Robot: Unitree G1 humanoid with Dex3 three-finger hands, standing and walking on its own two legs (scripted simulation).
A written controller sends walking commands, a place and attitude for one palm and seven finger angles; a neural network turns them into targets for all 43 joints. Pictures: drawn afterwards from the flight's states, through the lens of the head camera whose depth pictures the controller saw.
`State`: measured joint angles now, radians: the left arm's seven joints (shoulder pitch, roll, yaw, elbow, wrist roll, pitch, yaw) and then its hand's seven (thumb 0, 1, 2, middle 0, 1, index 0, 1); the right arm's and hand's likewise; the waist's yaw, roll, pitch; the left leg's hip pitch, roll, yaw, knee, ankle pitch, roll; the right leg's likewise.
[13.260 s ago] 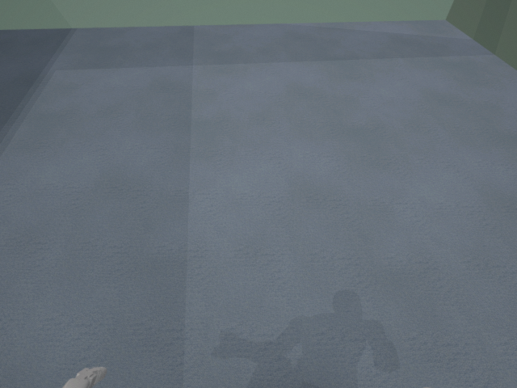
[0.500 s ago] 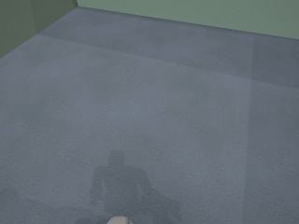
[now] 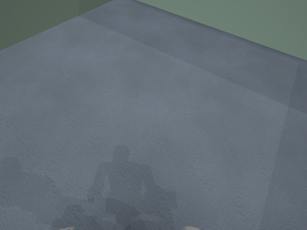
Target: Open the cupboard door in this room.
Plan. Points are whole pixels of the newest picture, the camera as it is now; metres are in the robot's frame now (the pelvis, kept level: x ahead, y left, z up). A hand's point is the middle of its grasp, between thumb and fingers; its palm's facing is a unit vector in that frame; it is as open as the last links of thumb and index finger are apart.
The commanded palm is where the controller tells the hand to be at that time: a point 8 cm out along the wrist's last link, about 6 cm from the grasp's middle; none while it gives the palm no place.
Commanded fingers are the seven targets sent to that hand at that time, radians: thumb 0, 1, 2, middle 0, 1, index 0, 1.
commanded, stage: turn or walk to find it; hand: left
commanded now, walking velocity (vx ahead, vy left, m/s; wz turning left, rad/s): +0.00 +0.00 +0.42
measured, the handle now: out of the picture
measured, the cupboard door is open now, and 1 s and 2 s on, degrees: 0 0 0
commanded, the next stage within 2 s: none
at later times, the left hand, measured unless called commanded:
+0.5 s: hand out of the picture +0.01 +0.13 -0.15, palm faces +0.26 -0.93 -0.28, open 7.3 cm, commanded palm none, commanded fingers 0.00 0.90 0.90 -0.20 -0.30 -0.20 -0.30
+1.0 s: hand out of the picture -0.11 +0.19 -0.18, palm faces +0.49 -0.84 -0.24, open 7.3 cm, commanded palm none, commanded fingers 0.00 0.90 0.90 -0.20 -0.30 -0.20 -0.30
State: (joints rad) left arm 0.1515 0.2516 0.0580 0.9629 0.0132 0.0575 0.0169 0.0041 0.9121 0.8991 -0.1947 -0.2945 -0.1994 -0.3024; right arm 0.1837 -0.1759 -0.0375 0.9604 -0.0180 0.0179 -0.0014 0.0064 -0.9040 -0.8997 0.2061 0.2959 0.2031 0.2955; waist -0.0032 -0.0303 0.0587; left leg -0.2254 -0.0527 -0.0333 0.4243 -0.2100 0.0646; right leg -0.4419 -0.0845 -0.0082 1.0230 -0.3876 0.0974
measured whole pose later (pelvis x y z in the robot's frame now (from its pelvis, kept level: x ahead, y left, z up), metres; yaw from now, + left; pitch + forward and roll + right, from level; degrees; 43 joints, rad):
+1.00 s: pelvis -0.06 -0.02 +0.00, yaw +26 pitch +0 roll -1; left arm 0.21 0.26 0.06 0.99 0.01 0.06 0.01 0.01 0.91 0.90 -0.19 -0.29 -0.20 -0.30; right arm 0.13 -0.19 -0.03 0.95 -0.02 0.02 0.00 0.01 -0.91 -0.90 0.20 0.30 0.20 0.30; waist 0.03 -0.03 0.06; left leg -0.21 -0.02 -0.01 0.45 -0.23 0.04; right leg -0.45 -0.10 -0.03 1.06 -0.40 0.08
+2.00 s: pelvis -0.10 -0.07 +0.00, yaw +53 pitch -1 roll -1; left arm 0.20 0.25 0.06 0.98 0.01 0.06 0.01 0.01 0.91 0.90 -0.19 -0.29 -0.20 -0.30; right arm 0.14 -0.19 -0.03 0.96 -0.02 0.02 0.00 0.01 -0.91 -0.90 0.20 0.30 0.20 0.30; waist 0.02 -0.03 0.06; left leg -0.22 -0.02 0.00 0.46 -0.23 0.04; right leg -0.45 -0.09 -0.03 1.05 -0.40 0.08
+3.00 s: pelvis -0.13 -0.14 +0.00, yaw +77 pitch +0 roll -1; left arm 0.18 0.25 0.06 0.98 0.01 0.06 0.01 0.00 0.91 0.90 -0.19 -0.29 -0.20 -0.30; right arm 0.17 -0.18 -0.04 0.96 -0.02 0.02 0.00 0.01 -0.90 -0.90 0.21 0.30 0.20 0.30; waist 0.01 -0.03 0.06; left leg -0.22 -0.02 -0.01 0.44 -0.21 0.03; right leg -0.44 -0.09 -0.02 1.02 -0.40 0.09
